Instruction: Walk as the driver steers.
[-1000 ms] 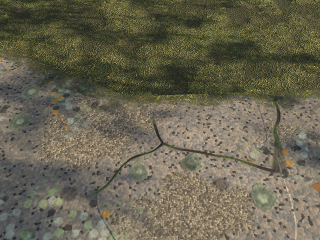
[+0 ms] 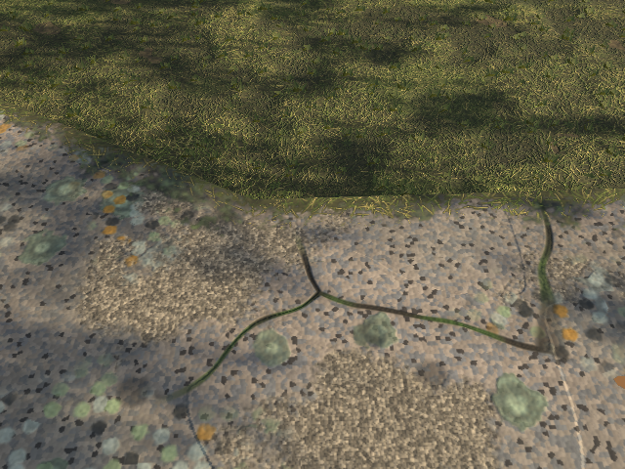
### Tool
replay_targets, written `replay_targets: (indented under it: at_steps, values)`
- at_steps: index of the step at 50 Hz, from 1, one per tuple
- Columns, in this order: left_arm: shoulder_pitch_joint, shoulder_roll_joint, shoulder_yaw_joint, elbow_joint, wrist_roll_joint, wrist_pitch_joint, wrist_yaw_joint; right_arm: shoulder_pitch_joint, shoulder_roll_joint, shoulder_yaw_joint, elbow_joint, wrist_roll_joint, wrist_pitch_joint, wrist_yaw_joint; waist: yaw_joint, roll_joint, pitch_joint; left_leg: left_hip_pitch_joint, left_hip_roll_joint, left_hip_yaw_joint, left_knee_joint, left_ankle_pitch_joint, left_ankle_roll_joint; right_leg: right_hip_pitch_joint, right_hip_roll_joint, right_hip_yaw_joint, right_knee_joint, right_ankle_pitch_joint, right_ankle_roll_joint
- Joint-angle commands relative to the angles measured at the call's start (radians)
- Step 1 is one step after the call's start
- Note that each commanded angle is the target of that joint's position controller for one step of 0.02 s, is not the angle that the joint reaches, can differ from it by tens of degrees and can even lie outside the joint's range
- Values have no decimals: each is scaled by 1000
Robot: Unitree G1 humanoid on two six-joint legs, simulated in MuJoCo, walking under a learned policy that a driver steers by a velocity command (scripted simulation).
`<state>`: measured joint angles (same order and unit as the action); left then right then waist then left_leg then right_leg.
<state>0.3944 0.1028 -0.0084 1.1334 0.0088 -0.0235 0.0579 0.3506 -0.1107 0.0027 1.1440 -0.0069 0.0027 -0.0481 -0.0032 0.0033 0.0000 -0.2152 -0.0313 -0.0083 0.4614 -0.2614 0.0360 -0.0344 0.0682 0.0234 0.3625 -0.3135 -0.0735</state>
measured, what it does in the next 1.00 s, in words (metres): walks ahead: left foot, then right foot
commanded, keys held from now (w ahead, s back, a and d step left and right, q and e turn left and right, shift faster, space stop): w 0.56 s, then no key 0.44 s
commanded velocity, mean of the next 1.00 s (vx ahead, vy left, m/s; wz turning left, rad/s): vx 0.30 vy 0.00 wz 0.00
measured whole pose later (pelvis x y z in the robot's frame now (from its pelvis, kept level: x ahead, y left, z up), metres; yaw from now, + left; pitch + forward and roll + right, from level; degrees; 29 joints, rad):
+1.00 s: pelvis +0.40 +0.04 +0.00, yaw +1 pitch -1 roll +0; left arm 0.28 0.15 0.01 1.03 0.02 -0.07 0.02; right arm 0.23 -0.16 -0.02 1.02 -0.03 0.00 -0.03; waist 0.00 0.03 0.08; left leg -0.38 0.03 -0.01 0.80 -0.40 0.02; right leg -0.27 0.05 -0.12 0.38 -0.10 -0.11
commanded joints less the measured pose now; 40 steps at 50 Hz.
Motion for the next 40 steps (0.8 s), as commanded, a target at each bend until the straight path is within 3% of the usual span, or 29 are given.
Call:
replay_targets:
  at_steps: [1, 3, 5, 7, 10, 11, 12, 13, 14, 15, 16, 17, 18, 20, 22, 26, 28, 30, 33, 35, 36, 37, 38, 39, 40]
  values:
    - [169, 143, 41, 9, -5, 4, -2, -39, -49, -11, -69, -19, -11, 16, 57, -145, 230, -240, -9, 53, 158, -201, 27, -110, -278, 346, -256, -485, -153]
    - [197, 142, 50, 10, 3, -9, -5, -108, -60, -16, -120, -24, -33, 29, 76, -119, 288, -374, 52, 58, 280, -183, 26, -69, -358, 418, -289, -400, -208]
    - [209, 157, 61, 8, 12, -29, -9, -137, -84, -27, -160, -20, -56, 42, 68, -80, 272, -479, 85, 39, 336, -190, 25, 44, -369, 392, -273, -211, -219]
    - [186, 161, 65, -3, 16, -46, -16, -162, -111, -41, -196, -10, -73, 55, 51, -66, 240, -459, 95, 40, 284, -142, 25, 78, -348, 322, -255, -67, -193]
    - [141, 181, 68, -19, 12, -60, -23, -145, -105, -51, -227, 1, -72, 70, 10, -102, 192, -254, 54, 91, 177, -55, 35, -13, -307, 219, -202, 115, -151]
    - [103, 188, 68, -26, 8, -64, -27, -61, -90, -55, -204, 3, -71, 71, -41, -90, 175, -84, 21, 127, 109, 1, 46, -113, -276, 153, -133, 218, -126]
    - [95, 185, 64, -29, 7, -70, -32, 58, -102, -69, -161, 6, -71, 67, -89, -56, 126, 120, -34, 155, 68, 25, 55, -201, -232, 101, -12, 390, -99]
    - [103, 168, 55, -29, 10, -78, -39, 198, -152, -92, -118, -1, -76, 55, -145, 16, 44, 324, 3, 94, 32, -4, 76, -291, -172, 27, 197, 459, -65]
    - [86, 105, 34, -75, -2, -80, -46, 357, -262, -120, -107, -22, -80, 44, -203, 214, -43, 464, 286, -339, -172, -305, 164, -479, -39, -84, 569, 222, 2]
    - [82, 108, 40, -98, 18, -80, -52, 366, -261, -114, -82, -24, -67, 49, -158, 245, -23, 406, 421, -663, -317, -324, 231, -595, 9, -29, 807, -193, -9]
    - [35, 115, 44, -121, 26, -76, -61, 221, -229, -101, -111, -19, -60, 48, -75, 106, 68, 274, 412, -590, -309, -367, 221, -624, -80, 29, 901, -108, -32]
    - [-4, 114, 42, -132, 23, -80, -73, 111, -199, -90, -148, -15, -67, 54, -47, 16, 112, 171, 378, -472, -318, -265, 203, -609, -118, 35, 881, 1, -41]
    - [-8, 107, 44, -136, 19, -79, -77, 57, -189, -81, -161, -11, -76, 56, -13, 1, 115, 122, 331, -372, -336, -179, 182, -581, -140, 26, 843, 51, -41]
    - [14, 115, 51, -136, 23, -60, -81, 48, -150, -62, -150, -7, -91, 49, 25, 28, 106, 91, 267, -234, -349, -25, 151, -543, -156, -5, 783, 72, -18]
    - [-21, 119, 57, -154, 26, -43, -86, 113, -145, -54, -120, -6, -103, 43, 28, 46, 118, 110, 248, -162, -357, 115, 155, -582, -158, -37, 750, 97, -3]
    - [-227, 114, 54, -236, 24, -32, -95, 172, -147, -44, -99, -11, -111, 44, -1, 54, 153, 134, 219, -68, -370, 310, 166, -670, -156, -91, 566, 192, 22]
    - [-328, 106, 49, -274, 17, -33, -98, 180, -143, -39, -99, -9, -115, 43, -18, 66, 157, 133, 203, -31, -368, 386, 161, -630, -136, -114, 422, 247, 26]
    - [-360, 96, 44, -284, 14, -35, -95, 189, -145, -37, -90, -8, -114, 37, -19, 65, 160, 141, 199, 14, -318, 610, 140, -549, -103, -142, 303, 288, 18]
    - [-306, 116, 50, -266, 13, -45, -76, 186, -160, -36, -77, -9, -112, 27, 7, 92, 103, 186, 207, 38, -187, 884, 108, -393, -51, -148, 239, 307, -18]
    - [-114, 158, 71, -196, 19, -61, -62, 152, -176, -40, -79, -9, -108, 19, 81, 94, 13, 224, 191, 36, 29, 973, 81, -219, -7, -136, 171, 309, -50]
    - [-12, 180, 81, -160, 33, -74, -55, 147, -184, -41, -76, 2, -105, 19, 128, 72, -32, 177, 158, 52, 199, 846, 61, -79, -37, -119, 71, 440, -64]
    - [95, 252, 98, -139, 56, -82, -48, 179, -151, -32, -92, 14, -103, 18, 138, -8, -142, 25, 105, 77, 455, 443, 39, 140, -232, 39, 142, 816, -96]
    - [109, 301, 104, -146, 57, -81, -57, 381, -40, -17, -67, 60, -87, 12, 51, -201, -330, -181, -47, 71, 841, -420, 9, 372, -553, 393, 192, 1346, -294]
    - [65, 284, 105, -164, -6, -65, -62, 363, -105, -37, -48, 35, -69, 6, 54, -52, -382, -173, -21, -60, 886, -323, 6, 280, -513, 409, 123, 1217, -325]
    - [-58, 230, 91, -184, -16, -56, -57, 240, -113, -39, -81, 7, -63, 12, 39, -69, -237, -236, 11, -40, 876, -264, -2, 134, -470, 333, 38, 945, -313]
